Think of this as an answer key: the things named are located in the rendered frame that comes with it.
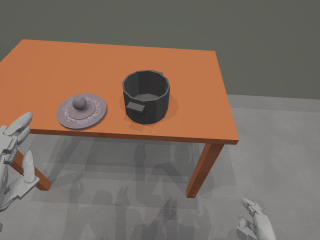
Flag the knob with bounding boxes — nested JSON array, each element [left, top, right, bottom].
[[72, 97, 87, 110]]

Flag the pot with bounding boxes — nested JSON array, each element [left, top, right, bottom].
[[122, 70, 170, 125]]

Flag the robot right hand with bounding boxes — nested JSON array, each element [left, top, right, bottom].
[[236, 197, 276, 240]]

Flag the lid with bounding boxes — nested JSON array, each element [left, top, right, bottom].
[[56, 93, 107, 130]]

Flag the robot left hand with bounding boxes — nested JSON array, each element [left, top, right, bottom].
[[0, 112, 40, 212]]

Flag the table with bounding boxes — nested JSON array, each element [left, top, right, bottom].
[[0, 39, 239, 198]]

